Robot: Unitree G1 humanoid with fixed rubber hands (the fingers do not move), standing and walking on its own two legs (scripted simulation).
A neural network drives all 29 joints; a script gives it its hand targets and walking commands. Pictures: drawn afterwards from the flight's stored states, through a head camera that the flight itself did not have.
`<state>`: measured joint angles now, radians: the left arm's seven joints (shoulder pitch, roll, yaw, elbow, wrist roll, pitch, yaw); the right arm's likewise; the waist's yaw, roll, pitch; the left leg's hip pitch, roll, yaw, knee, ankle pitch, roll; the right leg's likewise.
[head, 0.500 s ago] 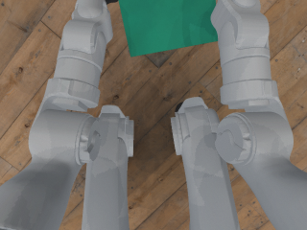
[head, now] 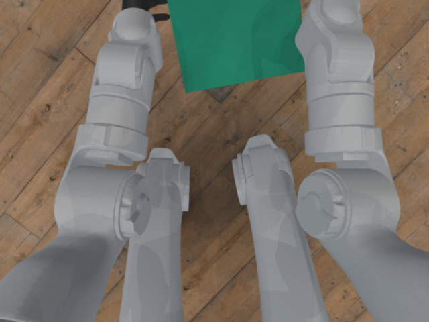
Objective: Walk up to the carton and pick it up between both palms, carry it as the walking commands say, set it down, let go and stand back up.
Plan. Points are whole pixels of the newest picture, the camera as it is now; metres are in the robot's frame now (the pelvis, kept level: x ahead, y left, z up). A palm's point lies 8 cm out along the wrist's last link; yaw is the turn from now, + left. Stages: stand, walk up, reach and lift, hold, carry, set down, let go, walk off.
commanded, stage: reach and lift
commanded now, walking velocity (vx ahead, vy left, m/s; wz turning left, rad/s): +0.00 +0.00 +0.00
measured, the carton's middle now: out of the picture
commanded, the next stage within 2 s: none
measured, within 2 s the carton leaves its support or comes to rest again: neither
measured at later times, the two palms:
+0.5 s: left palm (124, 10) +0.52 +0.06 -0.05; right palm out of the picture +0.50 -0.18 -0.02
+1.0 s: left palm (87, 3) +0.50 +0.07 +0.02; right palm out of the picture +0.48 -0.17 +0.06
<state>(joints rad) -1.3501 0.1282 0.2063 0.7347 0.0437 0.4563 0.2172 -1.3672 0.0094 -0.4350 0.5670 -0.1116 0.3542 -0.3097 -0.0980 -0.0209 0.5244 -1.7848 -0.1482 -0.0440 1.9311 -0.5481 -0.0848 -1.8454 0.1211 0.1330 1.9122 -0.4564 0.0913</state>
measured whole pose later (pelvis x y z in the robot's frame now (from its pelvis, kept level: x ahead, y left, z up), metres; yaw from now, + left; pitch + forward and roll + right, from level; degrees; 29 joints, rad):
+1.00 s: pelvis -0.01 +0.00 +0.10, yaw -1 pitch +13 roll +2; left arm -1.20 0.09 0.19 0.71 0.03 0.48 0.23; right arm -1.21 0.06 -0.41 0.55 -0.12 0.37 -0.33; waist -0.08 -0.02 0.52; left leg -1.35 -0.14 -0.08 1.59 -0.47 -0.07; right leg -1.40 0.12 0.15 1.57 -0.39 0.08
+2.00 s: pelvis +0.00 +0.00 +0.22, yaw -1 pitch +1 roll +0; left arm -0.99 0.05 0.14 0.75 0.02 0.46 0.24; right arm -0.97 0.11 -0.35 0.57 -0.11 0.35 -0.35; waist -0.07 -0.01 0.52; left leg -0.78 -0.12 -0.14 1.10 -0.33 -0.05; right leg -0.81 0.08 0.14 1.06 -0.27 0.06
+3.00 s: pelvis +0.13 +0.02 +0.32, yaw +0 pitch -6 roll +0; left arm -0.33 -0.17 0.12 0.45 0.23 0.72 0.14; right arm -0.39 0.19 -0.29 0.39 -0.26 0.66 -0.09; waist -0.11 0.00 0.00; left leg -0.11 -0.08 -0.15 0.47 -0.24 0.02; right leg -0.13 0.01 0.15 0.43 -0.20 0.05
